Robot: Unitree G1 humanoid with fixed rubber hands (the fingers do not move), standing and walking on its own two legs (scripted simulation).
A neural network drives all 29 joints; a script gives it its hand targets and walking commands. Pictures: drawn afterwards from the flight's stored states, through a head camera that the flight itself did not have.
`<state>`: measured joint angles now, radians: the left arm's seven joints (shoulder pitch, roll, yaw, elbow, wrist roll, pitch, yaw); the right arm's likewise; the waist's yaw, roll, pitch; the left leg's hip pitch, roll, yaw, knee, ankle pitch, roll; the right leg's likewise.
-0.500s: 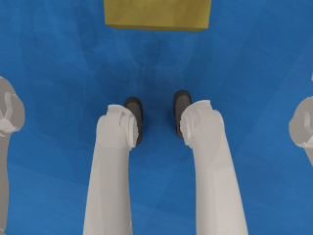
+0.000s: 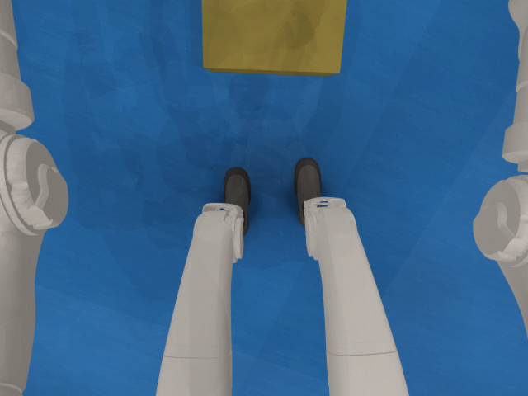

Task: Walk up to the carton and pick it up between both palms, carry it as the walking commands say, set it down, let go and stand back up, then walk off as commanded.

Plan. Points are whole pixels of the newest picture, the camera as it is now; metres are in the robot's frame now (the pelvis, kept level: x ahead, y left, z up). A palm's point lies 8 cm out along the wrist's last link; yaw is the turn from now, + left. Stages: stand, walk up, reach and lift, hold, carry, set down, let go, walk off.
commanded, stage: let go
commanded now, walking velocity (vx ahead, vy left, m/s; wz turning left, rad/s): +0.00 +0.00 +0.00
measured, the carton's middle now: (273, 17) +0.58 -0.02 -0.60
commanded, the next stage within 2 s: stand in 1.44 s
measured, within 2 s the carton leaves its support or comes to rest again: neither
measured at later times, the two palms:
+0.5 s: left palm out of the picture +0.40 +0.22 -0.05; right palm out of the picture +0.36 -0.25 -0.05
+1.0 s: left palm out of the picture +0.27 +0.23 +0.02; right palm out of the picture +0.26 -0.24 +0.02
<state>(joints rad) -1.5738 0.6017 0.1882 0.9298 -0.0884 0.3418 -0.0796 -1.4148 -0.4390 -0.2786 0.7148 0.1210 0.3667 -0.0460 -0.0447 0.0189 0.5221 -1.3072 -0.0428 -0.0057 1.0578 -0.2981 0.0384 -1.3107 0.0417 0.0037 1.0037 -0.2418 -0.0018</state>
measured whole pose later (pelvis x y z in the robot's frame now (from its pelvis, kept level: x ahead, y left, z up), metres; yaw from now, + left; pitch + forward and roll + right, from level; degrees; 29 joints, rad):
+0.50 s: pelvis +0.04 -0.01 +0.05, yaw +0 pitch +20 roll +0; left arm -0.46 0.31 0.16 0.45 -0.02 0.23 -0.02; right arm -0.35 -0.30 -0.12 0.35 0.07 0.24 0.04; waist -0.04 0.01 0.26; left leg -0.89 -0.04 -0.02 0.84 -0.29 0.02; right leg -0.90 0.05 0.02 0.81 -0.25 -0.02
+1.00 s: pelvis +0.10 -0.01 +0.10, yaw +0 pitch -2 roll +0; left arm 0.18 0.19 0.07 0.46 0.02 0.07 -0.06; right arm 0.21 -0.21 -0.04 0.42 0.00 0.09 0.07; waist -0.01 0.01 0.15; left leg -0.17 -0.04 -0.02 0.51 -0.30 0.03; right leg -0.19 0.05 0.03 0.50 -0.26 -0.02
